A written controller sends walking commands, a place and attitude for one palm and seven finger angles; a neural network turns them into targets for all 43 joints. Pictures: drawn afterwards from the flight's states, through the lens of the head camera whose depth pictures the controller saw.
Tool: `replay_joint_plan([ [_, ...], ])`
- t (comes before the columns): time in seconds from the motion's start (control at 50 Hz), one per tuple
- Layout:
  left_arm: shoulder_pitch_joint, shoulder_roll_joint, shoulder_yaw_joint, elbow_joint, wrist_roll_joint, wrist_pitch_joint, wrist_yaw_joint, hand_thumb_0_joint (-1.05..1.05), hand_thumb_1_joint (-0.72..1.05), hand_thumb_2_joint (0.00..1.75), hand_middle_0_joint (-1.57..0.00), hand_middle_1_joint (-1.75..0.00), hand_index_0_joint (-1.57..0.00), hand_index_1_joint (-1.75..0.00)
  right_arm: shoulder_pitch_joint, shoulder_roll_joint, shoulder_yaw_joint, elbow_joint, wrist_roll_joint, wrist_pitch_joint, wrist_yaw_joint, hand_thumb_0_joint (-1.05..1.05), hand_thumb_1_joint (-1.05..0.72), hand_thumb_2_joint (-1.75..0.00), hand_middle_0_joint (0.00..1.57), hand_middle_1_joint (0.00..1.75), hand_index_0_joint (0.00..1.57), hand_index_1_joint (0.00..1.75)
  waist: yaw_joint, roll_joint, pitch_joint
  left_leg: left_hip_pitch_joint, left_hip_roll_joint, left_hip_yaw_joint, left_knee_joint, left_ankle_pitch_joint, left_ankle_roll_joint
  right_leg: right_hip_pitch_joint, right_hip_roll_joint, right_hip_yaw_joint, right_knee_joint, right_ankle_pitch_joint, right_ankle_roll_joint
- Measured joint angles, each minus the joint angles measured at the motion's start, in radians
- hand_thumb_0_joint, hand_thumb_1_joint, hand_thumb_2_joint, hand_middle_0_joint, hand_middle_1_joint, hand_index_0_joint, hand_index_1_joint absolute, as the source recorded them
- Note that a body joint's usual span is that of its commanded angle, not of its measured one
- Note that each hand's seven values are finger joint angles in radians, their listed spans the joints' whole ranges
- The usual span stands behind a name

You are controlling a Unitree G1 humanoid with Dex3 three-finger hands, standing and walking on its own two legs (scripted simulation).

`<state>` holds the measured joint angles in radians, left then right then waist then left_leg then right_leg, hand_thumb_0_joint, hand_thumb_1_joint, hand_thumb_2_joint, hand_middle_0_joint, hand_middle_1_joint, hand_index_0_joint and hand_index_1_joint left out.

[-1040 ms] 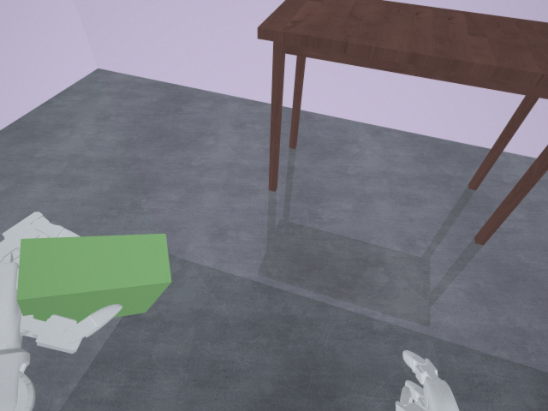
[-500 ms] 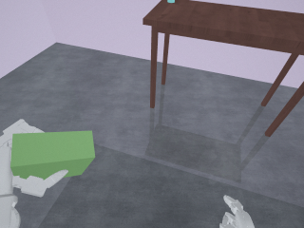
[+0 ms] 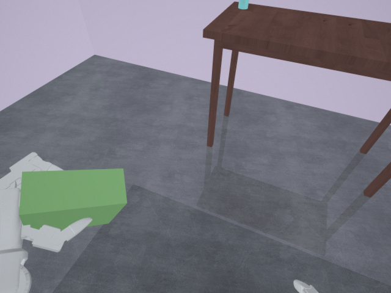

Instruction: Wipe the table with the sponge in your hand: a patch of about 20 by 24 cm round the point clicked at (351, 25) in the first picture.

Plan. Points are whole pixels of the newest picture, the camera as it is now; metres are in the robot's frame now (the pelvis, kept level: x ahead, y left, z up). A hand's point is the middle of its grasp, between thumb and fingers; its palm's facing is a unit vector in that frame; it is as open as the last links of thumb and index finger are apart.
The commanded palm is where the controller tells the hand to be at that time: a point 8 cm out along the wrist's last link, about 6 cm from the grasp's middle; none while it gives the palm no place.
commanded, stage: walk to a spot facing it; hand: left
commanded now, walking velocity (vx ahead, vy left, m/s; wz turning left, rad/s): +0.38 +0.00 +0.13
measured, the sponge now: (88, 201) +0.23 +0.19 +0.14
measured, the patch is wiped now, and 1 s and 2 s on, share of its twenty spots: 0.00 0.00 0.00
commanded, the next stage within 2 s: turn to face it in 1.86 s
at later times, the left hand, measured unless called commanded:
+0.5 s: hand (90, 127) +0.35 +0.22 +0.19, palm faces +0.41 -0.79 -0.45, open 9.6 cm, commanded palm +0.31 +0.25 +0.19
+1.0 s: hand (119, 91) +0.47 +0.19 +0.19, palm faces +0.51 -0.72 -0.46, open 9.6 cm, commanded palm +0.42 +0.22 +0.19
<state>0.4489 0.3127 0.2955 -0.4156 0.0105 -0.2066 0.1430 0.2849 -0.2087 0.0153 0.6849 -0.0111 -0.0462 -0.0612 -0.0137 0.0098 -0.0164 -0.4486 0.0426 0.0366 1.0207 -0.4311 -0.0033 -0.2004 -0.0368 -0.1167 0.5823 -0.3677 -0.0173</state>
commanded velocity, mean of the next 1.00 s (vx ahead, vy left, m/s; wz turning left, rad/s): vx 0.36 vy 0.00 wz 0.24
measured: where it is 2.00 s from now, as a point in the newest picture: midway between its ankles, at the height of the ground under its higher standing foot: (211, 246)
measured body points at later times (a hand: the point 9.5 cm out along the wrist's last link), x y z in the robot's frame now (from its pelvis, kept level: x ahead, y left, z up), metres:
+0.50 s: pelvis +0.15 -0.03 +0.01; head +0.15 -0.04 +0.46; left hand +0.33 +0.26 +0.21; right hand +0.30 -0.22 -0.09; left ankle +0.09 +0.13 -0.73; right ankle +0.23 -0.14 -0.70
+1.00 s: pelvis +0.30 -0.07 +0.01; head +0.32 -0.08 +0.46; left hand +0.44 +0.23 +0.21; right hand +0.46 -0.32 -0.09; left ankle +0.39 +0.07 -0.69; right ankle +0.24 -0.14 -0.73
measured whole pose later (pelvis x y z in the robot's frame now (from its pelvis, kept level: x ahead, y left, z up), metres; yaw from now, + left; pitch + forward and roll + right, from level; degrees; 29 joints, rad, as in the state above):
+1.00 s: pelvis +0.30 -0.07 +0.01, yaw +7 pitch -1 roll +2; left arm 0.51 0.37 0.39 -0.53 -0.02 -0.22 0.16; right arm 0.26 -0.25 -0.05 0.59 0.00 -0.01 -0.05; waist 0.00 -0.02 0.06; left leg -0.52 0.10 0.18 0.76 -0.25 0.00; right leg -0.09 -0.08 -0.31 0.49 -0.38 -0.05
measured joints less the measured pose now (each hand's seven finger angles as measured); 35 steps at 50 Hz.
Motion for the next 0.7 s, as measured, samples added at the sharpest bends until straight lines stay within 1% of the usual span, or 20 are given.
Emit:
replay_joint_plan([
  [0.04, 0.017, 0.007, 0.01, -0.013, 0.001, -0.01, -0.002, 0.0, -0.45, 0.97, -0.81, -1.32, -0.81, -1.32, -0.013, -0.007, -0.002, -0.006, -0.002, 0.008, -0.001, 0.01, -0.91, -0.9, 0.21, 0.3, 0.2, 0.3, 0.003, -0.016, 0.015, -0.007, 0.018, 0.034, -0.068, 0.02, 0.002, 0.023, -0.011, -0.001, -0.033, 0.006, 0.009],
  [0.08, 0.027, 0.026, 0.028, -0.043, -0.001, -0.014, 0.002, 0.0, -0.45, 0.97, -0.82, -1.32, -0.81, -1.32, -0.024, -0.01, -0.008, -0.025, -0.003, 0.008, -0.002, 0.01, -0.91, -0.9, 0.21, 0.3, 0.2, 0.3, 0.007, -0.036, 0.038, 0.016, 0.032, 0.065, -0.205, 0.05, 0.008, 0.042, -0.023, -0.005, -0.044, -0.002, 0.016],
  [0.12, 0.034, 0.043, 0.049, -0.089, -0.008, -0.014, 0.011, 0.0, -0.45, 0.98, -0.82, -1.32, -0.81, -1.32, -0.034, -0.017, -0.015, -0.051, -0.004, 0.0, -0.005, 0.01, -0.91, -0.9, 0.21, 0.3, 0.2, 0.3, 0.013, -0.05, 0.061, 0.066, 0.03, 0.093, -0.365, 0.124, 0.012, 0.05, -0.035, -0.008, -0.015, -0.034, 0.028],
  [0.14, 0.037, 0.049, 0.062, -0.117, -0.013, -0.015, 0.018, 0.0, -0.45, 0.98, -0.82, -1.32, -0.81, -1.32, -0.043, -0.023, -0.019, -0.067, -0.004, -0.008, -0.008, 0.01, -0.91, -0.9, 0.21, 0.3, 0.2, 0.3, 0.019, -0.053, 0.071, 0.097, 0.027, 0.104, -0.429, 0.189, 0.018, 0.037, -0.041, -0.001, 0.036, -0.061, 0.031],
  [0.16, 0.034, 0.055, 0.078, -0.134, -0.017, -0.019, 0.026, 0.0, -0.45, 0.98, -0.82, -1.32, -0.81, -1.32, -0.064, -0.02, -0.026, -0.074, -0.004, -0.012, -0.011, 0.01, -0.91, -0.9, 0.21, 0.3, 0.2, 0.3, 0.024, -0.065, 0.087, 0.102, 0.022, 0.119, -0.415, 0.222, 0.023, 0.007, -0.056, 0.015, 0.124, -0.085, 0.027],
  [0.2, 0.021, 0.061, 0.091, -0.135, -0.021, -0.023, 0.039, 0.0, -0.45, 0.98, -0.82, -1.32, -0.81, -1.32, -0.108, -0.002, -0.033, -0.078, -0.001, -0.017, -0.011, 0.01, -0.91, -0.9, 0.2, 0.3, 0.2, 0.3, 0.029, -0.067, 0.108, 0.115, 0.029, 0.136, -0.361, 0.166, 0.027, -0.083, -0.041, 0.065, 0.371, -0.155, 0.022],
  [0.22, 0.012, 0.065, 0.092, -0.126, -0.021, -0.019, 0.037, 0.0, -0.45, 0.98, -0.82, -1.32, -0.81, -1.32, -0.122, 0.011, -0.031, -0.078, -0.001, -0.02, -0.007, 0.01, -0.91, -0.9, 0.2, 0.3, 0.2, 0.3, 0.024, -0.061, 0.105, 0.125, 0.034, 0.134, -0.358, 0.141, 0.027, -0.13, -0.029, 0.072, 0.477, -0.168, 0.023],
  [0.26, -0.006, 0.069, 0.086, -0.113, -0.02, -0.002, 0.03, 0.0, -0.45, 0.98, -0.82, -1.32, -0.81, -1.32, -0.135, 0.038, -0.021, -0.079, 0.005, -0.027, 0.004, 0.01, -0.91, -0.9, 0.2, 0.3, 0.2, 0.3, 0.014, -0.049, 0.092, 0.151, 0.043, 0.123, -0.384, 0.127, 0.023, -0.215, -0.024, 0.064, 0.604, -0.155, 0.03],
  [0.28, -0.012, 0.068, 0.081, -0.114, -0.019, 0.004, 0.027, 0.0, -0.45, 0.98, -0.82, -1.32, -0.81, -1.32, -0.136, 0.051, -0.014, -0.08, 0.009, -0.031, 0.008, 0.01, -0.91, -0.9, 0.2, 0.3, 0.2, 0.3, 0.013, -0.044, 0.086, 0.167, 0.049, 0.119, -0.406, 0.132, 0.017, -0.252, -0.029, 0.056, 0.623, -0.134, 0.034],
  [0.32, -0.011, 0.062, 0.075, -0.128, -0.02, 0.008, 0.021, 0.0, -0.45, 0.98, -0.82, -1.32, -0.81, -1.32, -0.129, 0.073, 0.001, -0.085, 0.011, -0.041, 0.015, 0.01, -0.91, -0.9, 0.2, 0.3, 0.2, 0.3, 0.016, -0.034, 0.076, 0.203, 0.06, 0.118, -0.452, 0.141, 0.007, -0.309, -0.046, 0.037, 0.597, -0.078, 0.042],
  [0.38, 0.016, 0.052, 0.07, -0.144, -0.023, -0.002, 0.012, 0.0, -0.45, 0.98, -0.82, -1.32, -0.81, -1.32, -0.104, 0.093, 0.018, -0.092, 0.01, -0.05, 0.02, 0.01, -0.91, -0.9, 0.21, 0.3, 0.2, 0.3, 0.019, -0.017, 0.061, 0.258, 0.074, 0.118, -0.514, 0.145, -0.011, -0.341, -0.071, 0.006, 0.453, 0.005, 0.051],
  [0.42, 0.031, 0.049, 0.069, -0.135, -0.024, -0.007, 0.006, 0.0, -0.45, 0.98, -0.82, -1.32, -0.81, -1.32, -0.082, 0.098, 0.023, -0.091, 0.007, -0.053, 0.018, 0.01, -0.91, -0.9, 0.21, 0.3, 0.2, 0.3, 0.022, -0.003, 0.053, 0.291, 0.081, 0.115, -0.543, 0.141, -0.026, -0.331, -0.077, -0.014, 0.346, 0.035, 0.056],
  [0.48, 0.035, 0.05, 0.072, -0.093, -0.025, -0.006, -0.002, 0.0, -0.45, 0.98, -0.82, -1.32, -0.81, -1.32, -0.054, 0.093, 0.023, -0.08, 0.004, -0.052, 0.01, 0.0, -0.9, -0.9, 0.21, 0.3, 0.2, 0.3, 0.028, 0.02, 0.046, 0.327, 0.096, 0.107, -0.549, 0.114, -0.049, -0.284, -0.068, -0.044, 0.207, 0.059, 0.058],
  [0.52, 0.024, 0.058, 0.077, -0.064, -0.024, 0.003, -0.003, 0.0, -0.45, 0.98, -0.82, -1.32, -0.81, -1.32, -0.04, 0.083, 0.02, -0.073, 0.004, -0.047, 0.004, 0.0, -0.9, -0.9, 0.21, 0.3, 0.2, 0.3, 0.029, 0.032, 0.048, 0.328, 0.109, 0.093, -0.498, 0.067, -0.059, -0.22, -0.05, -0.071, 0.099, 0.086, 0.055],
  [0.54, 0.015, 0.069, 0.081, -0.058, -0.023, 0.011, -0.003, 0.0, -0.45, 0.98, -0.82, -1.32, -0.81, -1.32, -0.033, 0.078, 0.018, -0.073, 0.006, -0.044, 0.002, 0.0, -0.9, -0.9, 0.21, 0.3, 0.2, 0.3, 0.028, 0.028, 0.049, 0.313, 0.113, 0.084, -0.438, 0.029, -0.051, -0.179, -0.041, -0.079, 0.041, 0.095, 0.049],
  [0.56, -0.006, 0.071, 0.08, -0.051, -0.017, 0.018, -0.003, 0.0, -0.45, 0.98, -0.82, -1.32, -0.81, -1.32, -0.038, 0.068, 0.012, -0.066, 0.009, -0.039, 0.001, 0.0, -0.9, -0.9, 0.21, 0.3, 0.2, 0.3, 0.029, 0.032, 0.058, 0.274, 0.126, 0.076, -0.336, -0.008, -0.027, -0.175, -0.037, -0.088, 0.045, 0.136, 0.012],
  [0.58, -0.033, 0.058, 0.07, -0.041, -0.013, 0.025, -0.004, 0.0, -0.45, 0.98, -0.82, -1.32, -0.81, -1.32, -0.055, 0.05, 0.004, -0.048, 0.011, -0.029, 0.0, 0.01, -0.9, -0.9, 0.21, 0.3, 0.2, 0.3, 0.03, 0.041, 0.074, 0.217, 0.121, 0.04, -0.194, -0.044, -0.007, -0.186, -0.036, -0.098, 0.096, 0.121, -0.022],
  [0.6, -0.055, 0.04, 0.058, -0.033, -0.012, 0.032, -0.005, 0.0, -0.45, 0.98, -0.82, -1.32, -0.81, -1.32, -0.076, 0.031, -0.002, -0.027, 0.01, -0.018, 0.0, 0.01, -0.9, -0.9, 0.21, 0.3, 0.2, 0.3, 0.029, 0.045, 0.093, 0.158, 0.097, 0.002, -0.048, -0.067, 0.003, -0.186, -0.04, -0.104, 0.13, 0.092, -0.045],
  [0.64, -0.067, 0.008, 0.037, -0.023, -0.015, 0.033, -0.011, 0.0, -0.45, 0.98, -0.82, -1.32, -0.81, -1.32, -0.107, -0.002, -0.017, 0.002, 0.008, -0.004, 0.006, 0.01, -0.91, -0.9, 0.21, 0.3, 0.2, 0.3, 0.026, 0.043, 0.117, 0.055, 0.053, -0.024, 0.175, -0.035, 0.004, -0.161, -0.042, -0.106, 0.134, 0.057, -0.062],
  [0.7, -0.011, 0.005, 0.034, -0.058, -0.014, 0.021, -0.021, 0.0, -0.45, 0.98, -0.82, -1.32, -0.81, -1.32, -0.127, -0.032, -0.035, -0.002, 0.008, 0.014, 0.012, 0.01, -0.91, -0.9, 0.21, 0.3, 0.2, 0.3, 0.001, 0.031, 0.129, -0.074, 0.034, -0.008, 0.327, 0.058, -0.013, -0.109, -0.036, -0.111, 0.072, 0.062, -0.06],
])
